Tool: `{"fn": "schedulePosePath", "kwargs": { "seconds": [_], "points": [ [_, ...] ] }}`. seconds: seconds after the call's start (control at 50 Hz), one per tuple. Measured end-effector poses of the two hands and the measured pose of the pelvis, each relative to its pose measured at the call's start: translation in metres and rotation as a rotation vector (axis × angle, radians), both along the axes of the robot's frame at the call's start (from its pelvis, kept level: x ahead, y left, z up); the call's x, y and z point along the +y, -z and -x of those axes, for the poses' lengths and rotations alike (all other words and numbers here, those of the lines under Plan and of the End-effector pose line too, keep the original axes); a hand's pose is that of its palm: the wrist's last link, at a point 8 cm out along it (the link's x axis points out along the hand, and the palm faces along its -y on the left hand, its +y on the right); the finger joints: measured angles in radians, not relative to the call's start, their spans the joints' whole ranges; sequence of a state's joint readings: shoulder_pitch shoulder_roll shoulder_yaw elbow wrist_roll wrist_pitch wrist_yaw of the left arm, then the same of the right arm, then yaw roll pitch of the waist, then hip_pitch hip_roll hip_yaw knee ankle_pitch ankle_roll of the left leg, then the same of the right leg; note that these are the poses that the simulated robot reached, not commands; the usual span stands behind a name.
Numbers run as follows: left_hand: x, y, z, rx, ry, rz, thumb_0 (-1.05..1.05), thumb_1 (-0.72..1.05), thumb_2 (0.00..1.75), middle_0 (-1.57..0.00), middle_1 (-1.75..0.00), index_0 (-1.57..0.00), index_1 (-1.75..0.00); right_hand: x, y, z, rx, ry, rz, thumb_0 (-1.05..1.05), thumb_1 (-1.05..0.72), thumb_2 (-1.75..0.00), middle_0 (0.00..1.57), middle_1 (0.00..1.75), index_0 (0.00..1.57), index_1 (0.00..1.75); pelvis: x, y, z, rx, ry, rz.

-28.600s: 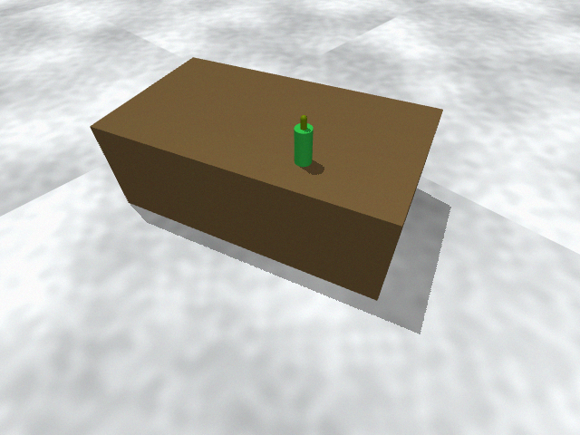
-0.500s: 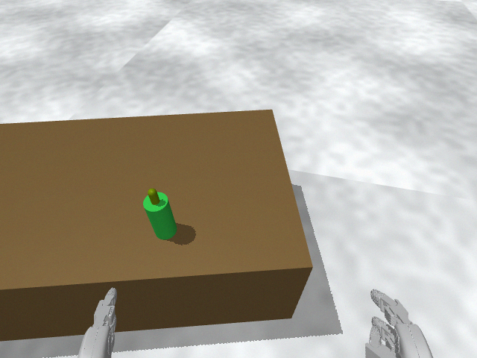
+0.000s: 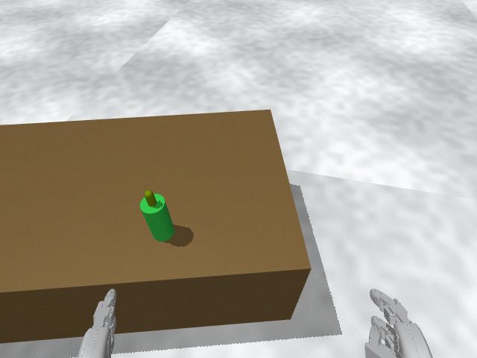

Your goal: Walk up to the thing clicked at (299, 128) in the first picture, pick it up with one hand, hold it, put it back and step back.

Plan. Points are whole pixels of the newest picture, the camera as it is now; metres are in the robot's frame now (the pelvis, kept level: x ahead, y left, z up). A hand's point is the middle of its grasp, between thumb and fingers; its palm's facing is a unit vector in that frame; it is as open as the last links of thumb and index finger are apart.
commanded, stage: home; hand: left
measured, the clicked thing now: (156, 213) +0.52 +0.24 -0.17
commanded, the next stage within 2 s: stand in 0.50 s
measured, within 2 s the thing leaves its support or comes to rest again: neither
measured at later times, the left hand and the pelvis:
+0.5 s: hand out of the picture +0.16 +0.18 -0.04, palm faces +0.13 -0.95 -0.28, open 17.5 cm; pelvis +0.00 -0.01 +0.00, yaw +1 degrees
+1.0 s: hand out of the picture +0.07 +0.26 -0.10, palm faces -0.01 -0.91 -0.41, open 10.5 cm; pelvis -0.01 +0.00 +0.03, yaw +1 degrees
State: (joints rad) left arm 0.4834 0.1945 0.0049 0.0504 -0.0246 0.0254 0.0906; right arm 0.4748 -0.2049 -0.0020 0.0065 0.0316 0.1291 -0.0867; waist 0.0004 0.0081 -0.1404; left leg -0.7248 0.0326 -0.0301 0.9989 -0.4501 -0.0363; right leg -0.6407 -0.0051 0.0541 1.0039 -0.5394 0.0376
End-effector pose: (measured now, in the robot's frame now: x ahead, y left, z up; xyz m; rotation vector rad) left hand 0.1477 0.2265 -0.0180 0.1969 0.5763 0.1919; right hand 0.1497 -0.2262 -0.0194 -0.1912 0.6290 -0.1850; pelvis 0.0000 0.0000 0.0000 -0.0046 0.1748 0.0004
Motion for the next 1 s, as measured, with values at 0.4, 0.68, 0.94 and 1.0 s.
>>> {"fn": "schedulePosePath", "kwargs": {
  "seconds": [0.4,0.68,0.94,1.0],
  "points": [
    [-0.002,-0.006,0.004,0.042,-0.021,-0.046,-0.01,-0.55,0.05,-0.05,-0.05,-0.05,-0.05,-0.016,0.047,0.009,0.135,0.048,0.020,0.01,-0.90,-0.90,0.21,0.31,0.20,0.30,-0.005,-0.003,0.002,-0.027,-0.015,0.018],
    [0.001,-0.006,0.011,0.067,-0.040,-0.035,-0.01,-0.53,0.07,-0.07,-0.07,-0.07,-0.07,-0.014,0.037,0.001,0.061,0.029,0.046,0.01,-0.90,-0.90,0.21,0.31,0.20,0.30,-0.004,-0.006,0.006,-0.045,-0.024,0.025],
    [0.069,0.042,0.066,0.414,0.007,-0.149,0.00,0.15,0.67,-0.19,-0.27,-0.19,-0.27,-0.051,0.057,0.043,0.376,-0.037,0.096,0.01,-0.90,-0.90,0.21,0.30,0.20,0.30,0.003,-0.023,0.009,-0.173,-0.017,-0.001],
    [0.077,0.046,0.085,0.482,-0.027,-0.147,0.00,0.37,0.76,-0.19,-0.28,-0.19,-0.28,-0.057,0.057,0.058,0.430,-0.014,0.101,0.01,-0.90,-0.90,0.21,0.30,0.20,0.30,0.005,-0.027,0.009,-0.186,-0.019,0.003]
  ]
}}
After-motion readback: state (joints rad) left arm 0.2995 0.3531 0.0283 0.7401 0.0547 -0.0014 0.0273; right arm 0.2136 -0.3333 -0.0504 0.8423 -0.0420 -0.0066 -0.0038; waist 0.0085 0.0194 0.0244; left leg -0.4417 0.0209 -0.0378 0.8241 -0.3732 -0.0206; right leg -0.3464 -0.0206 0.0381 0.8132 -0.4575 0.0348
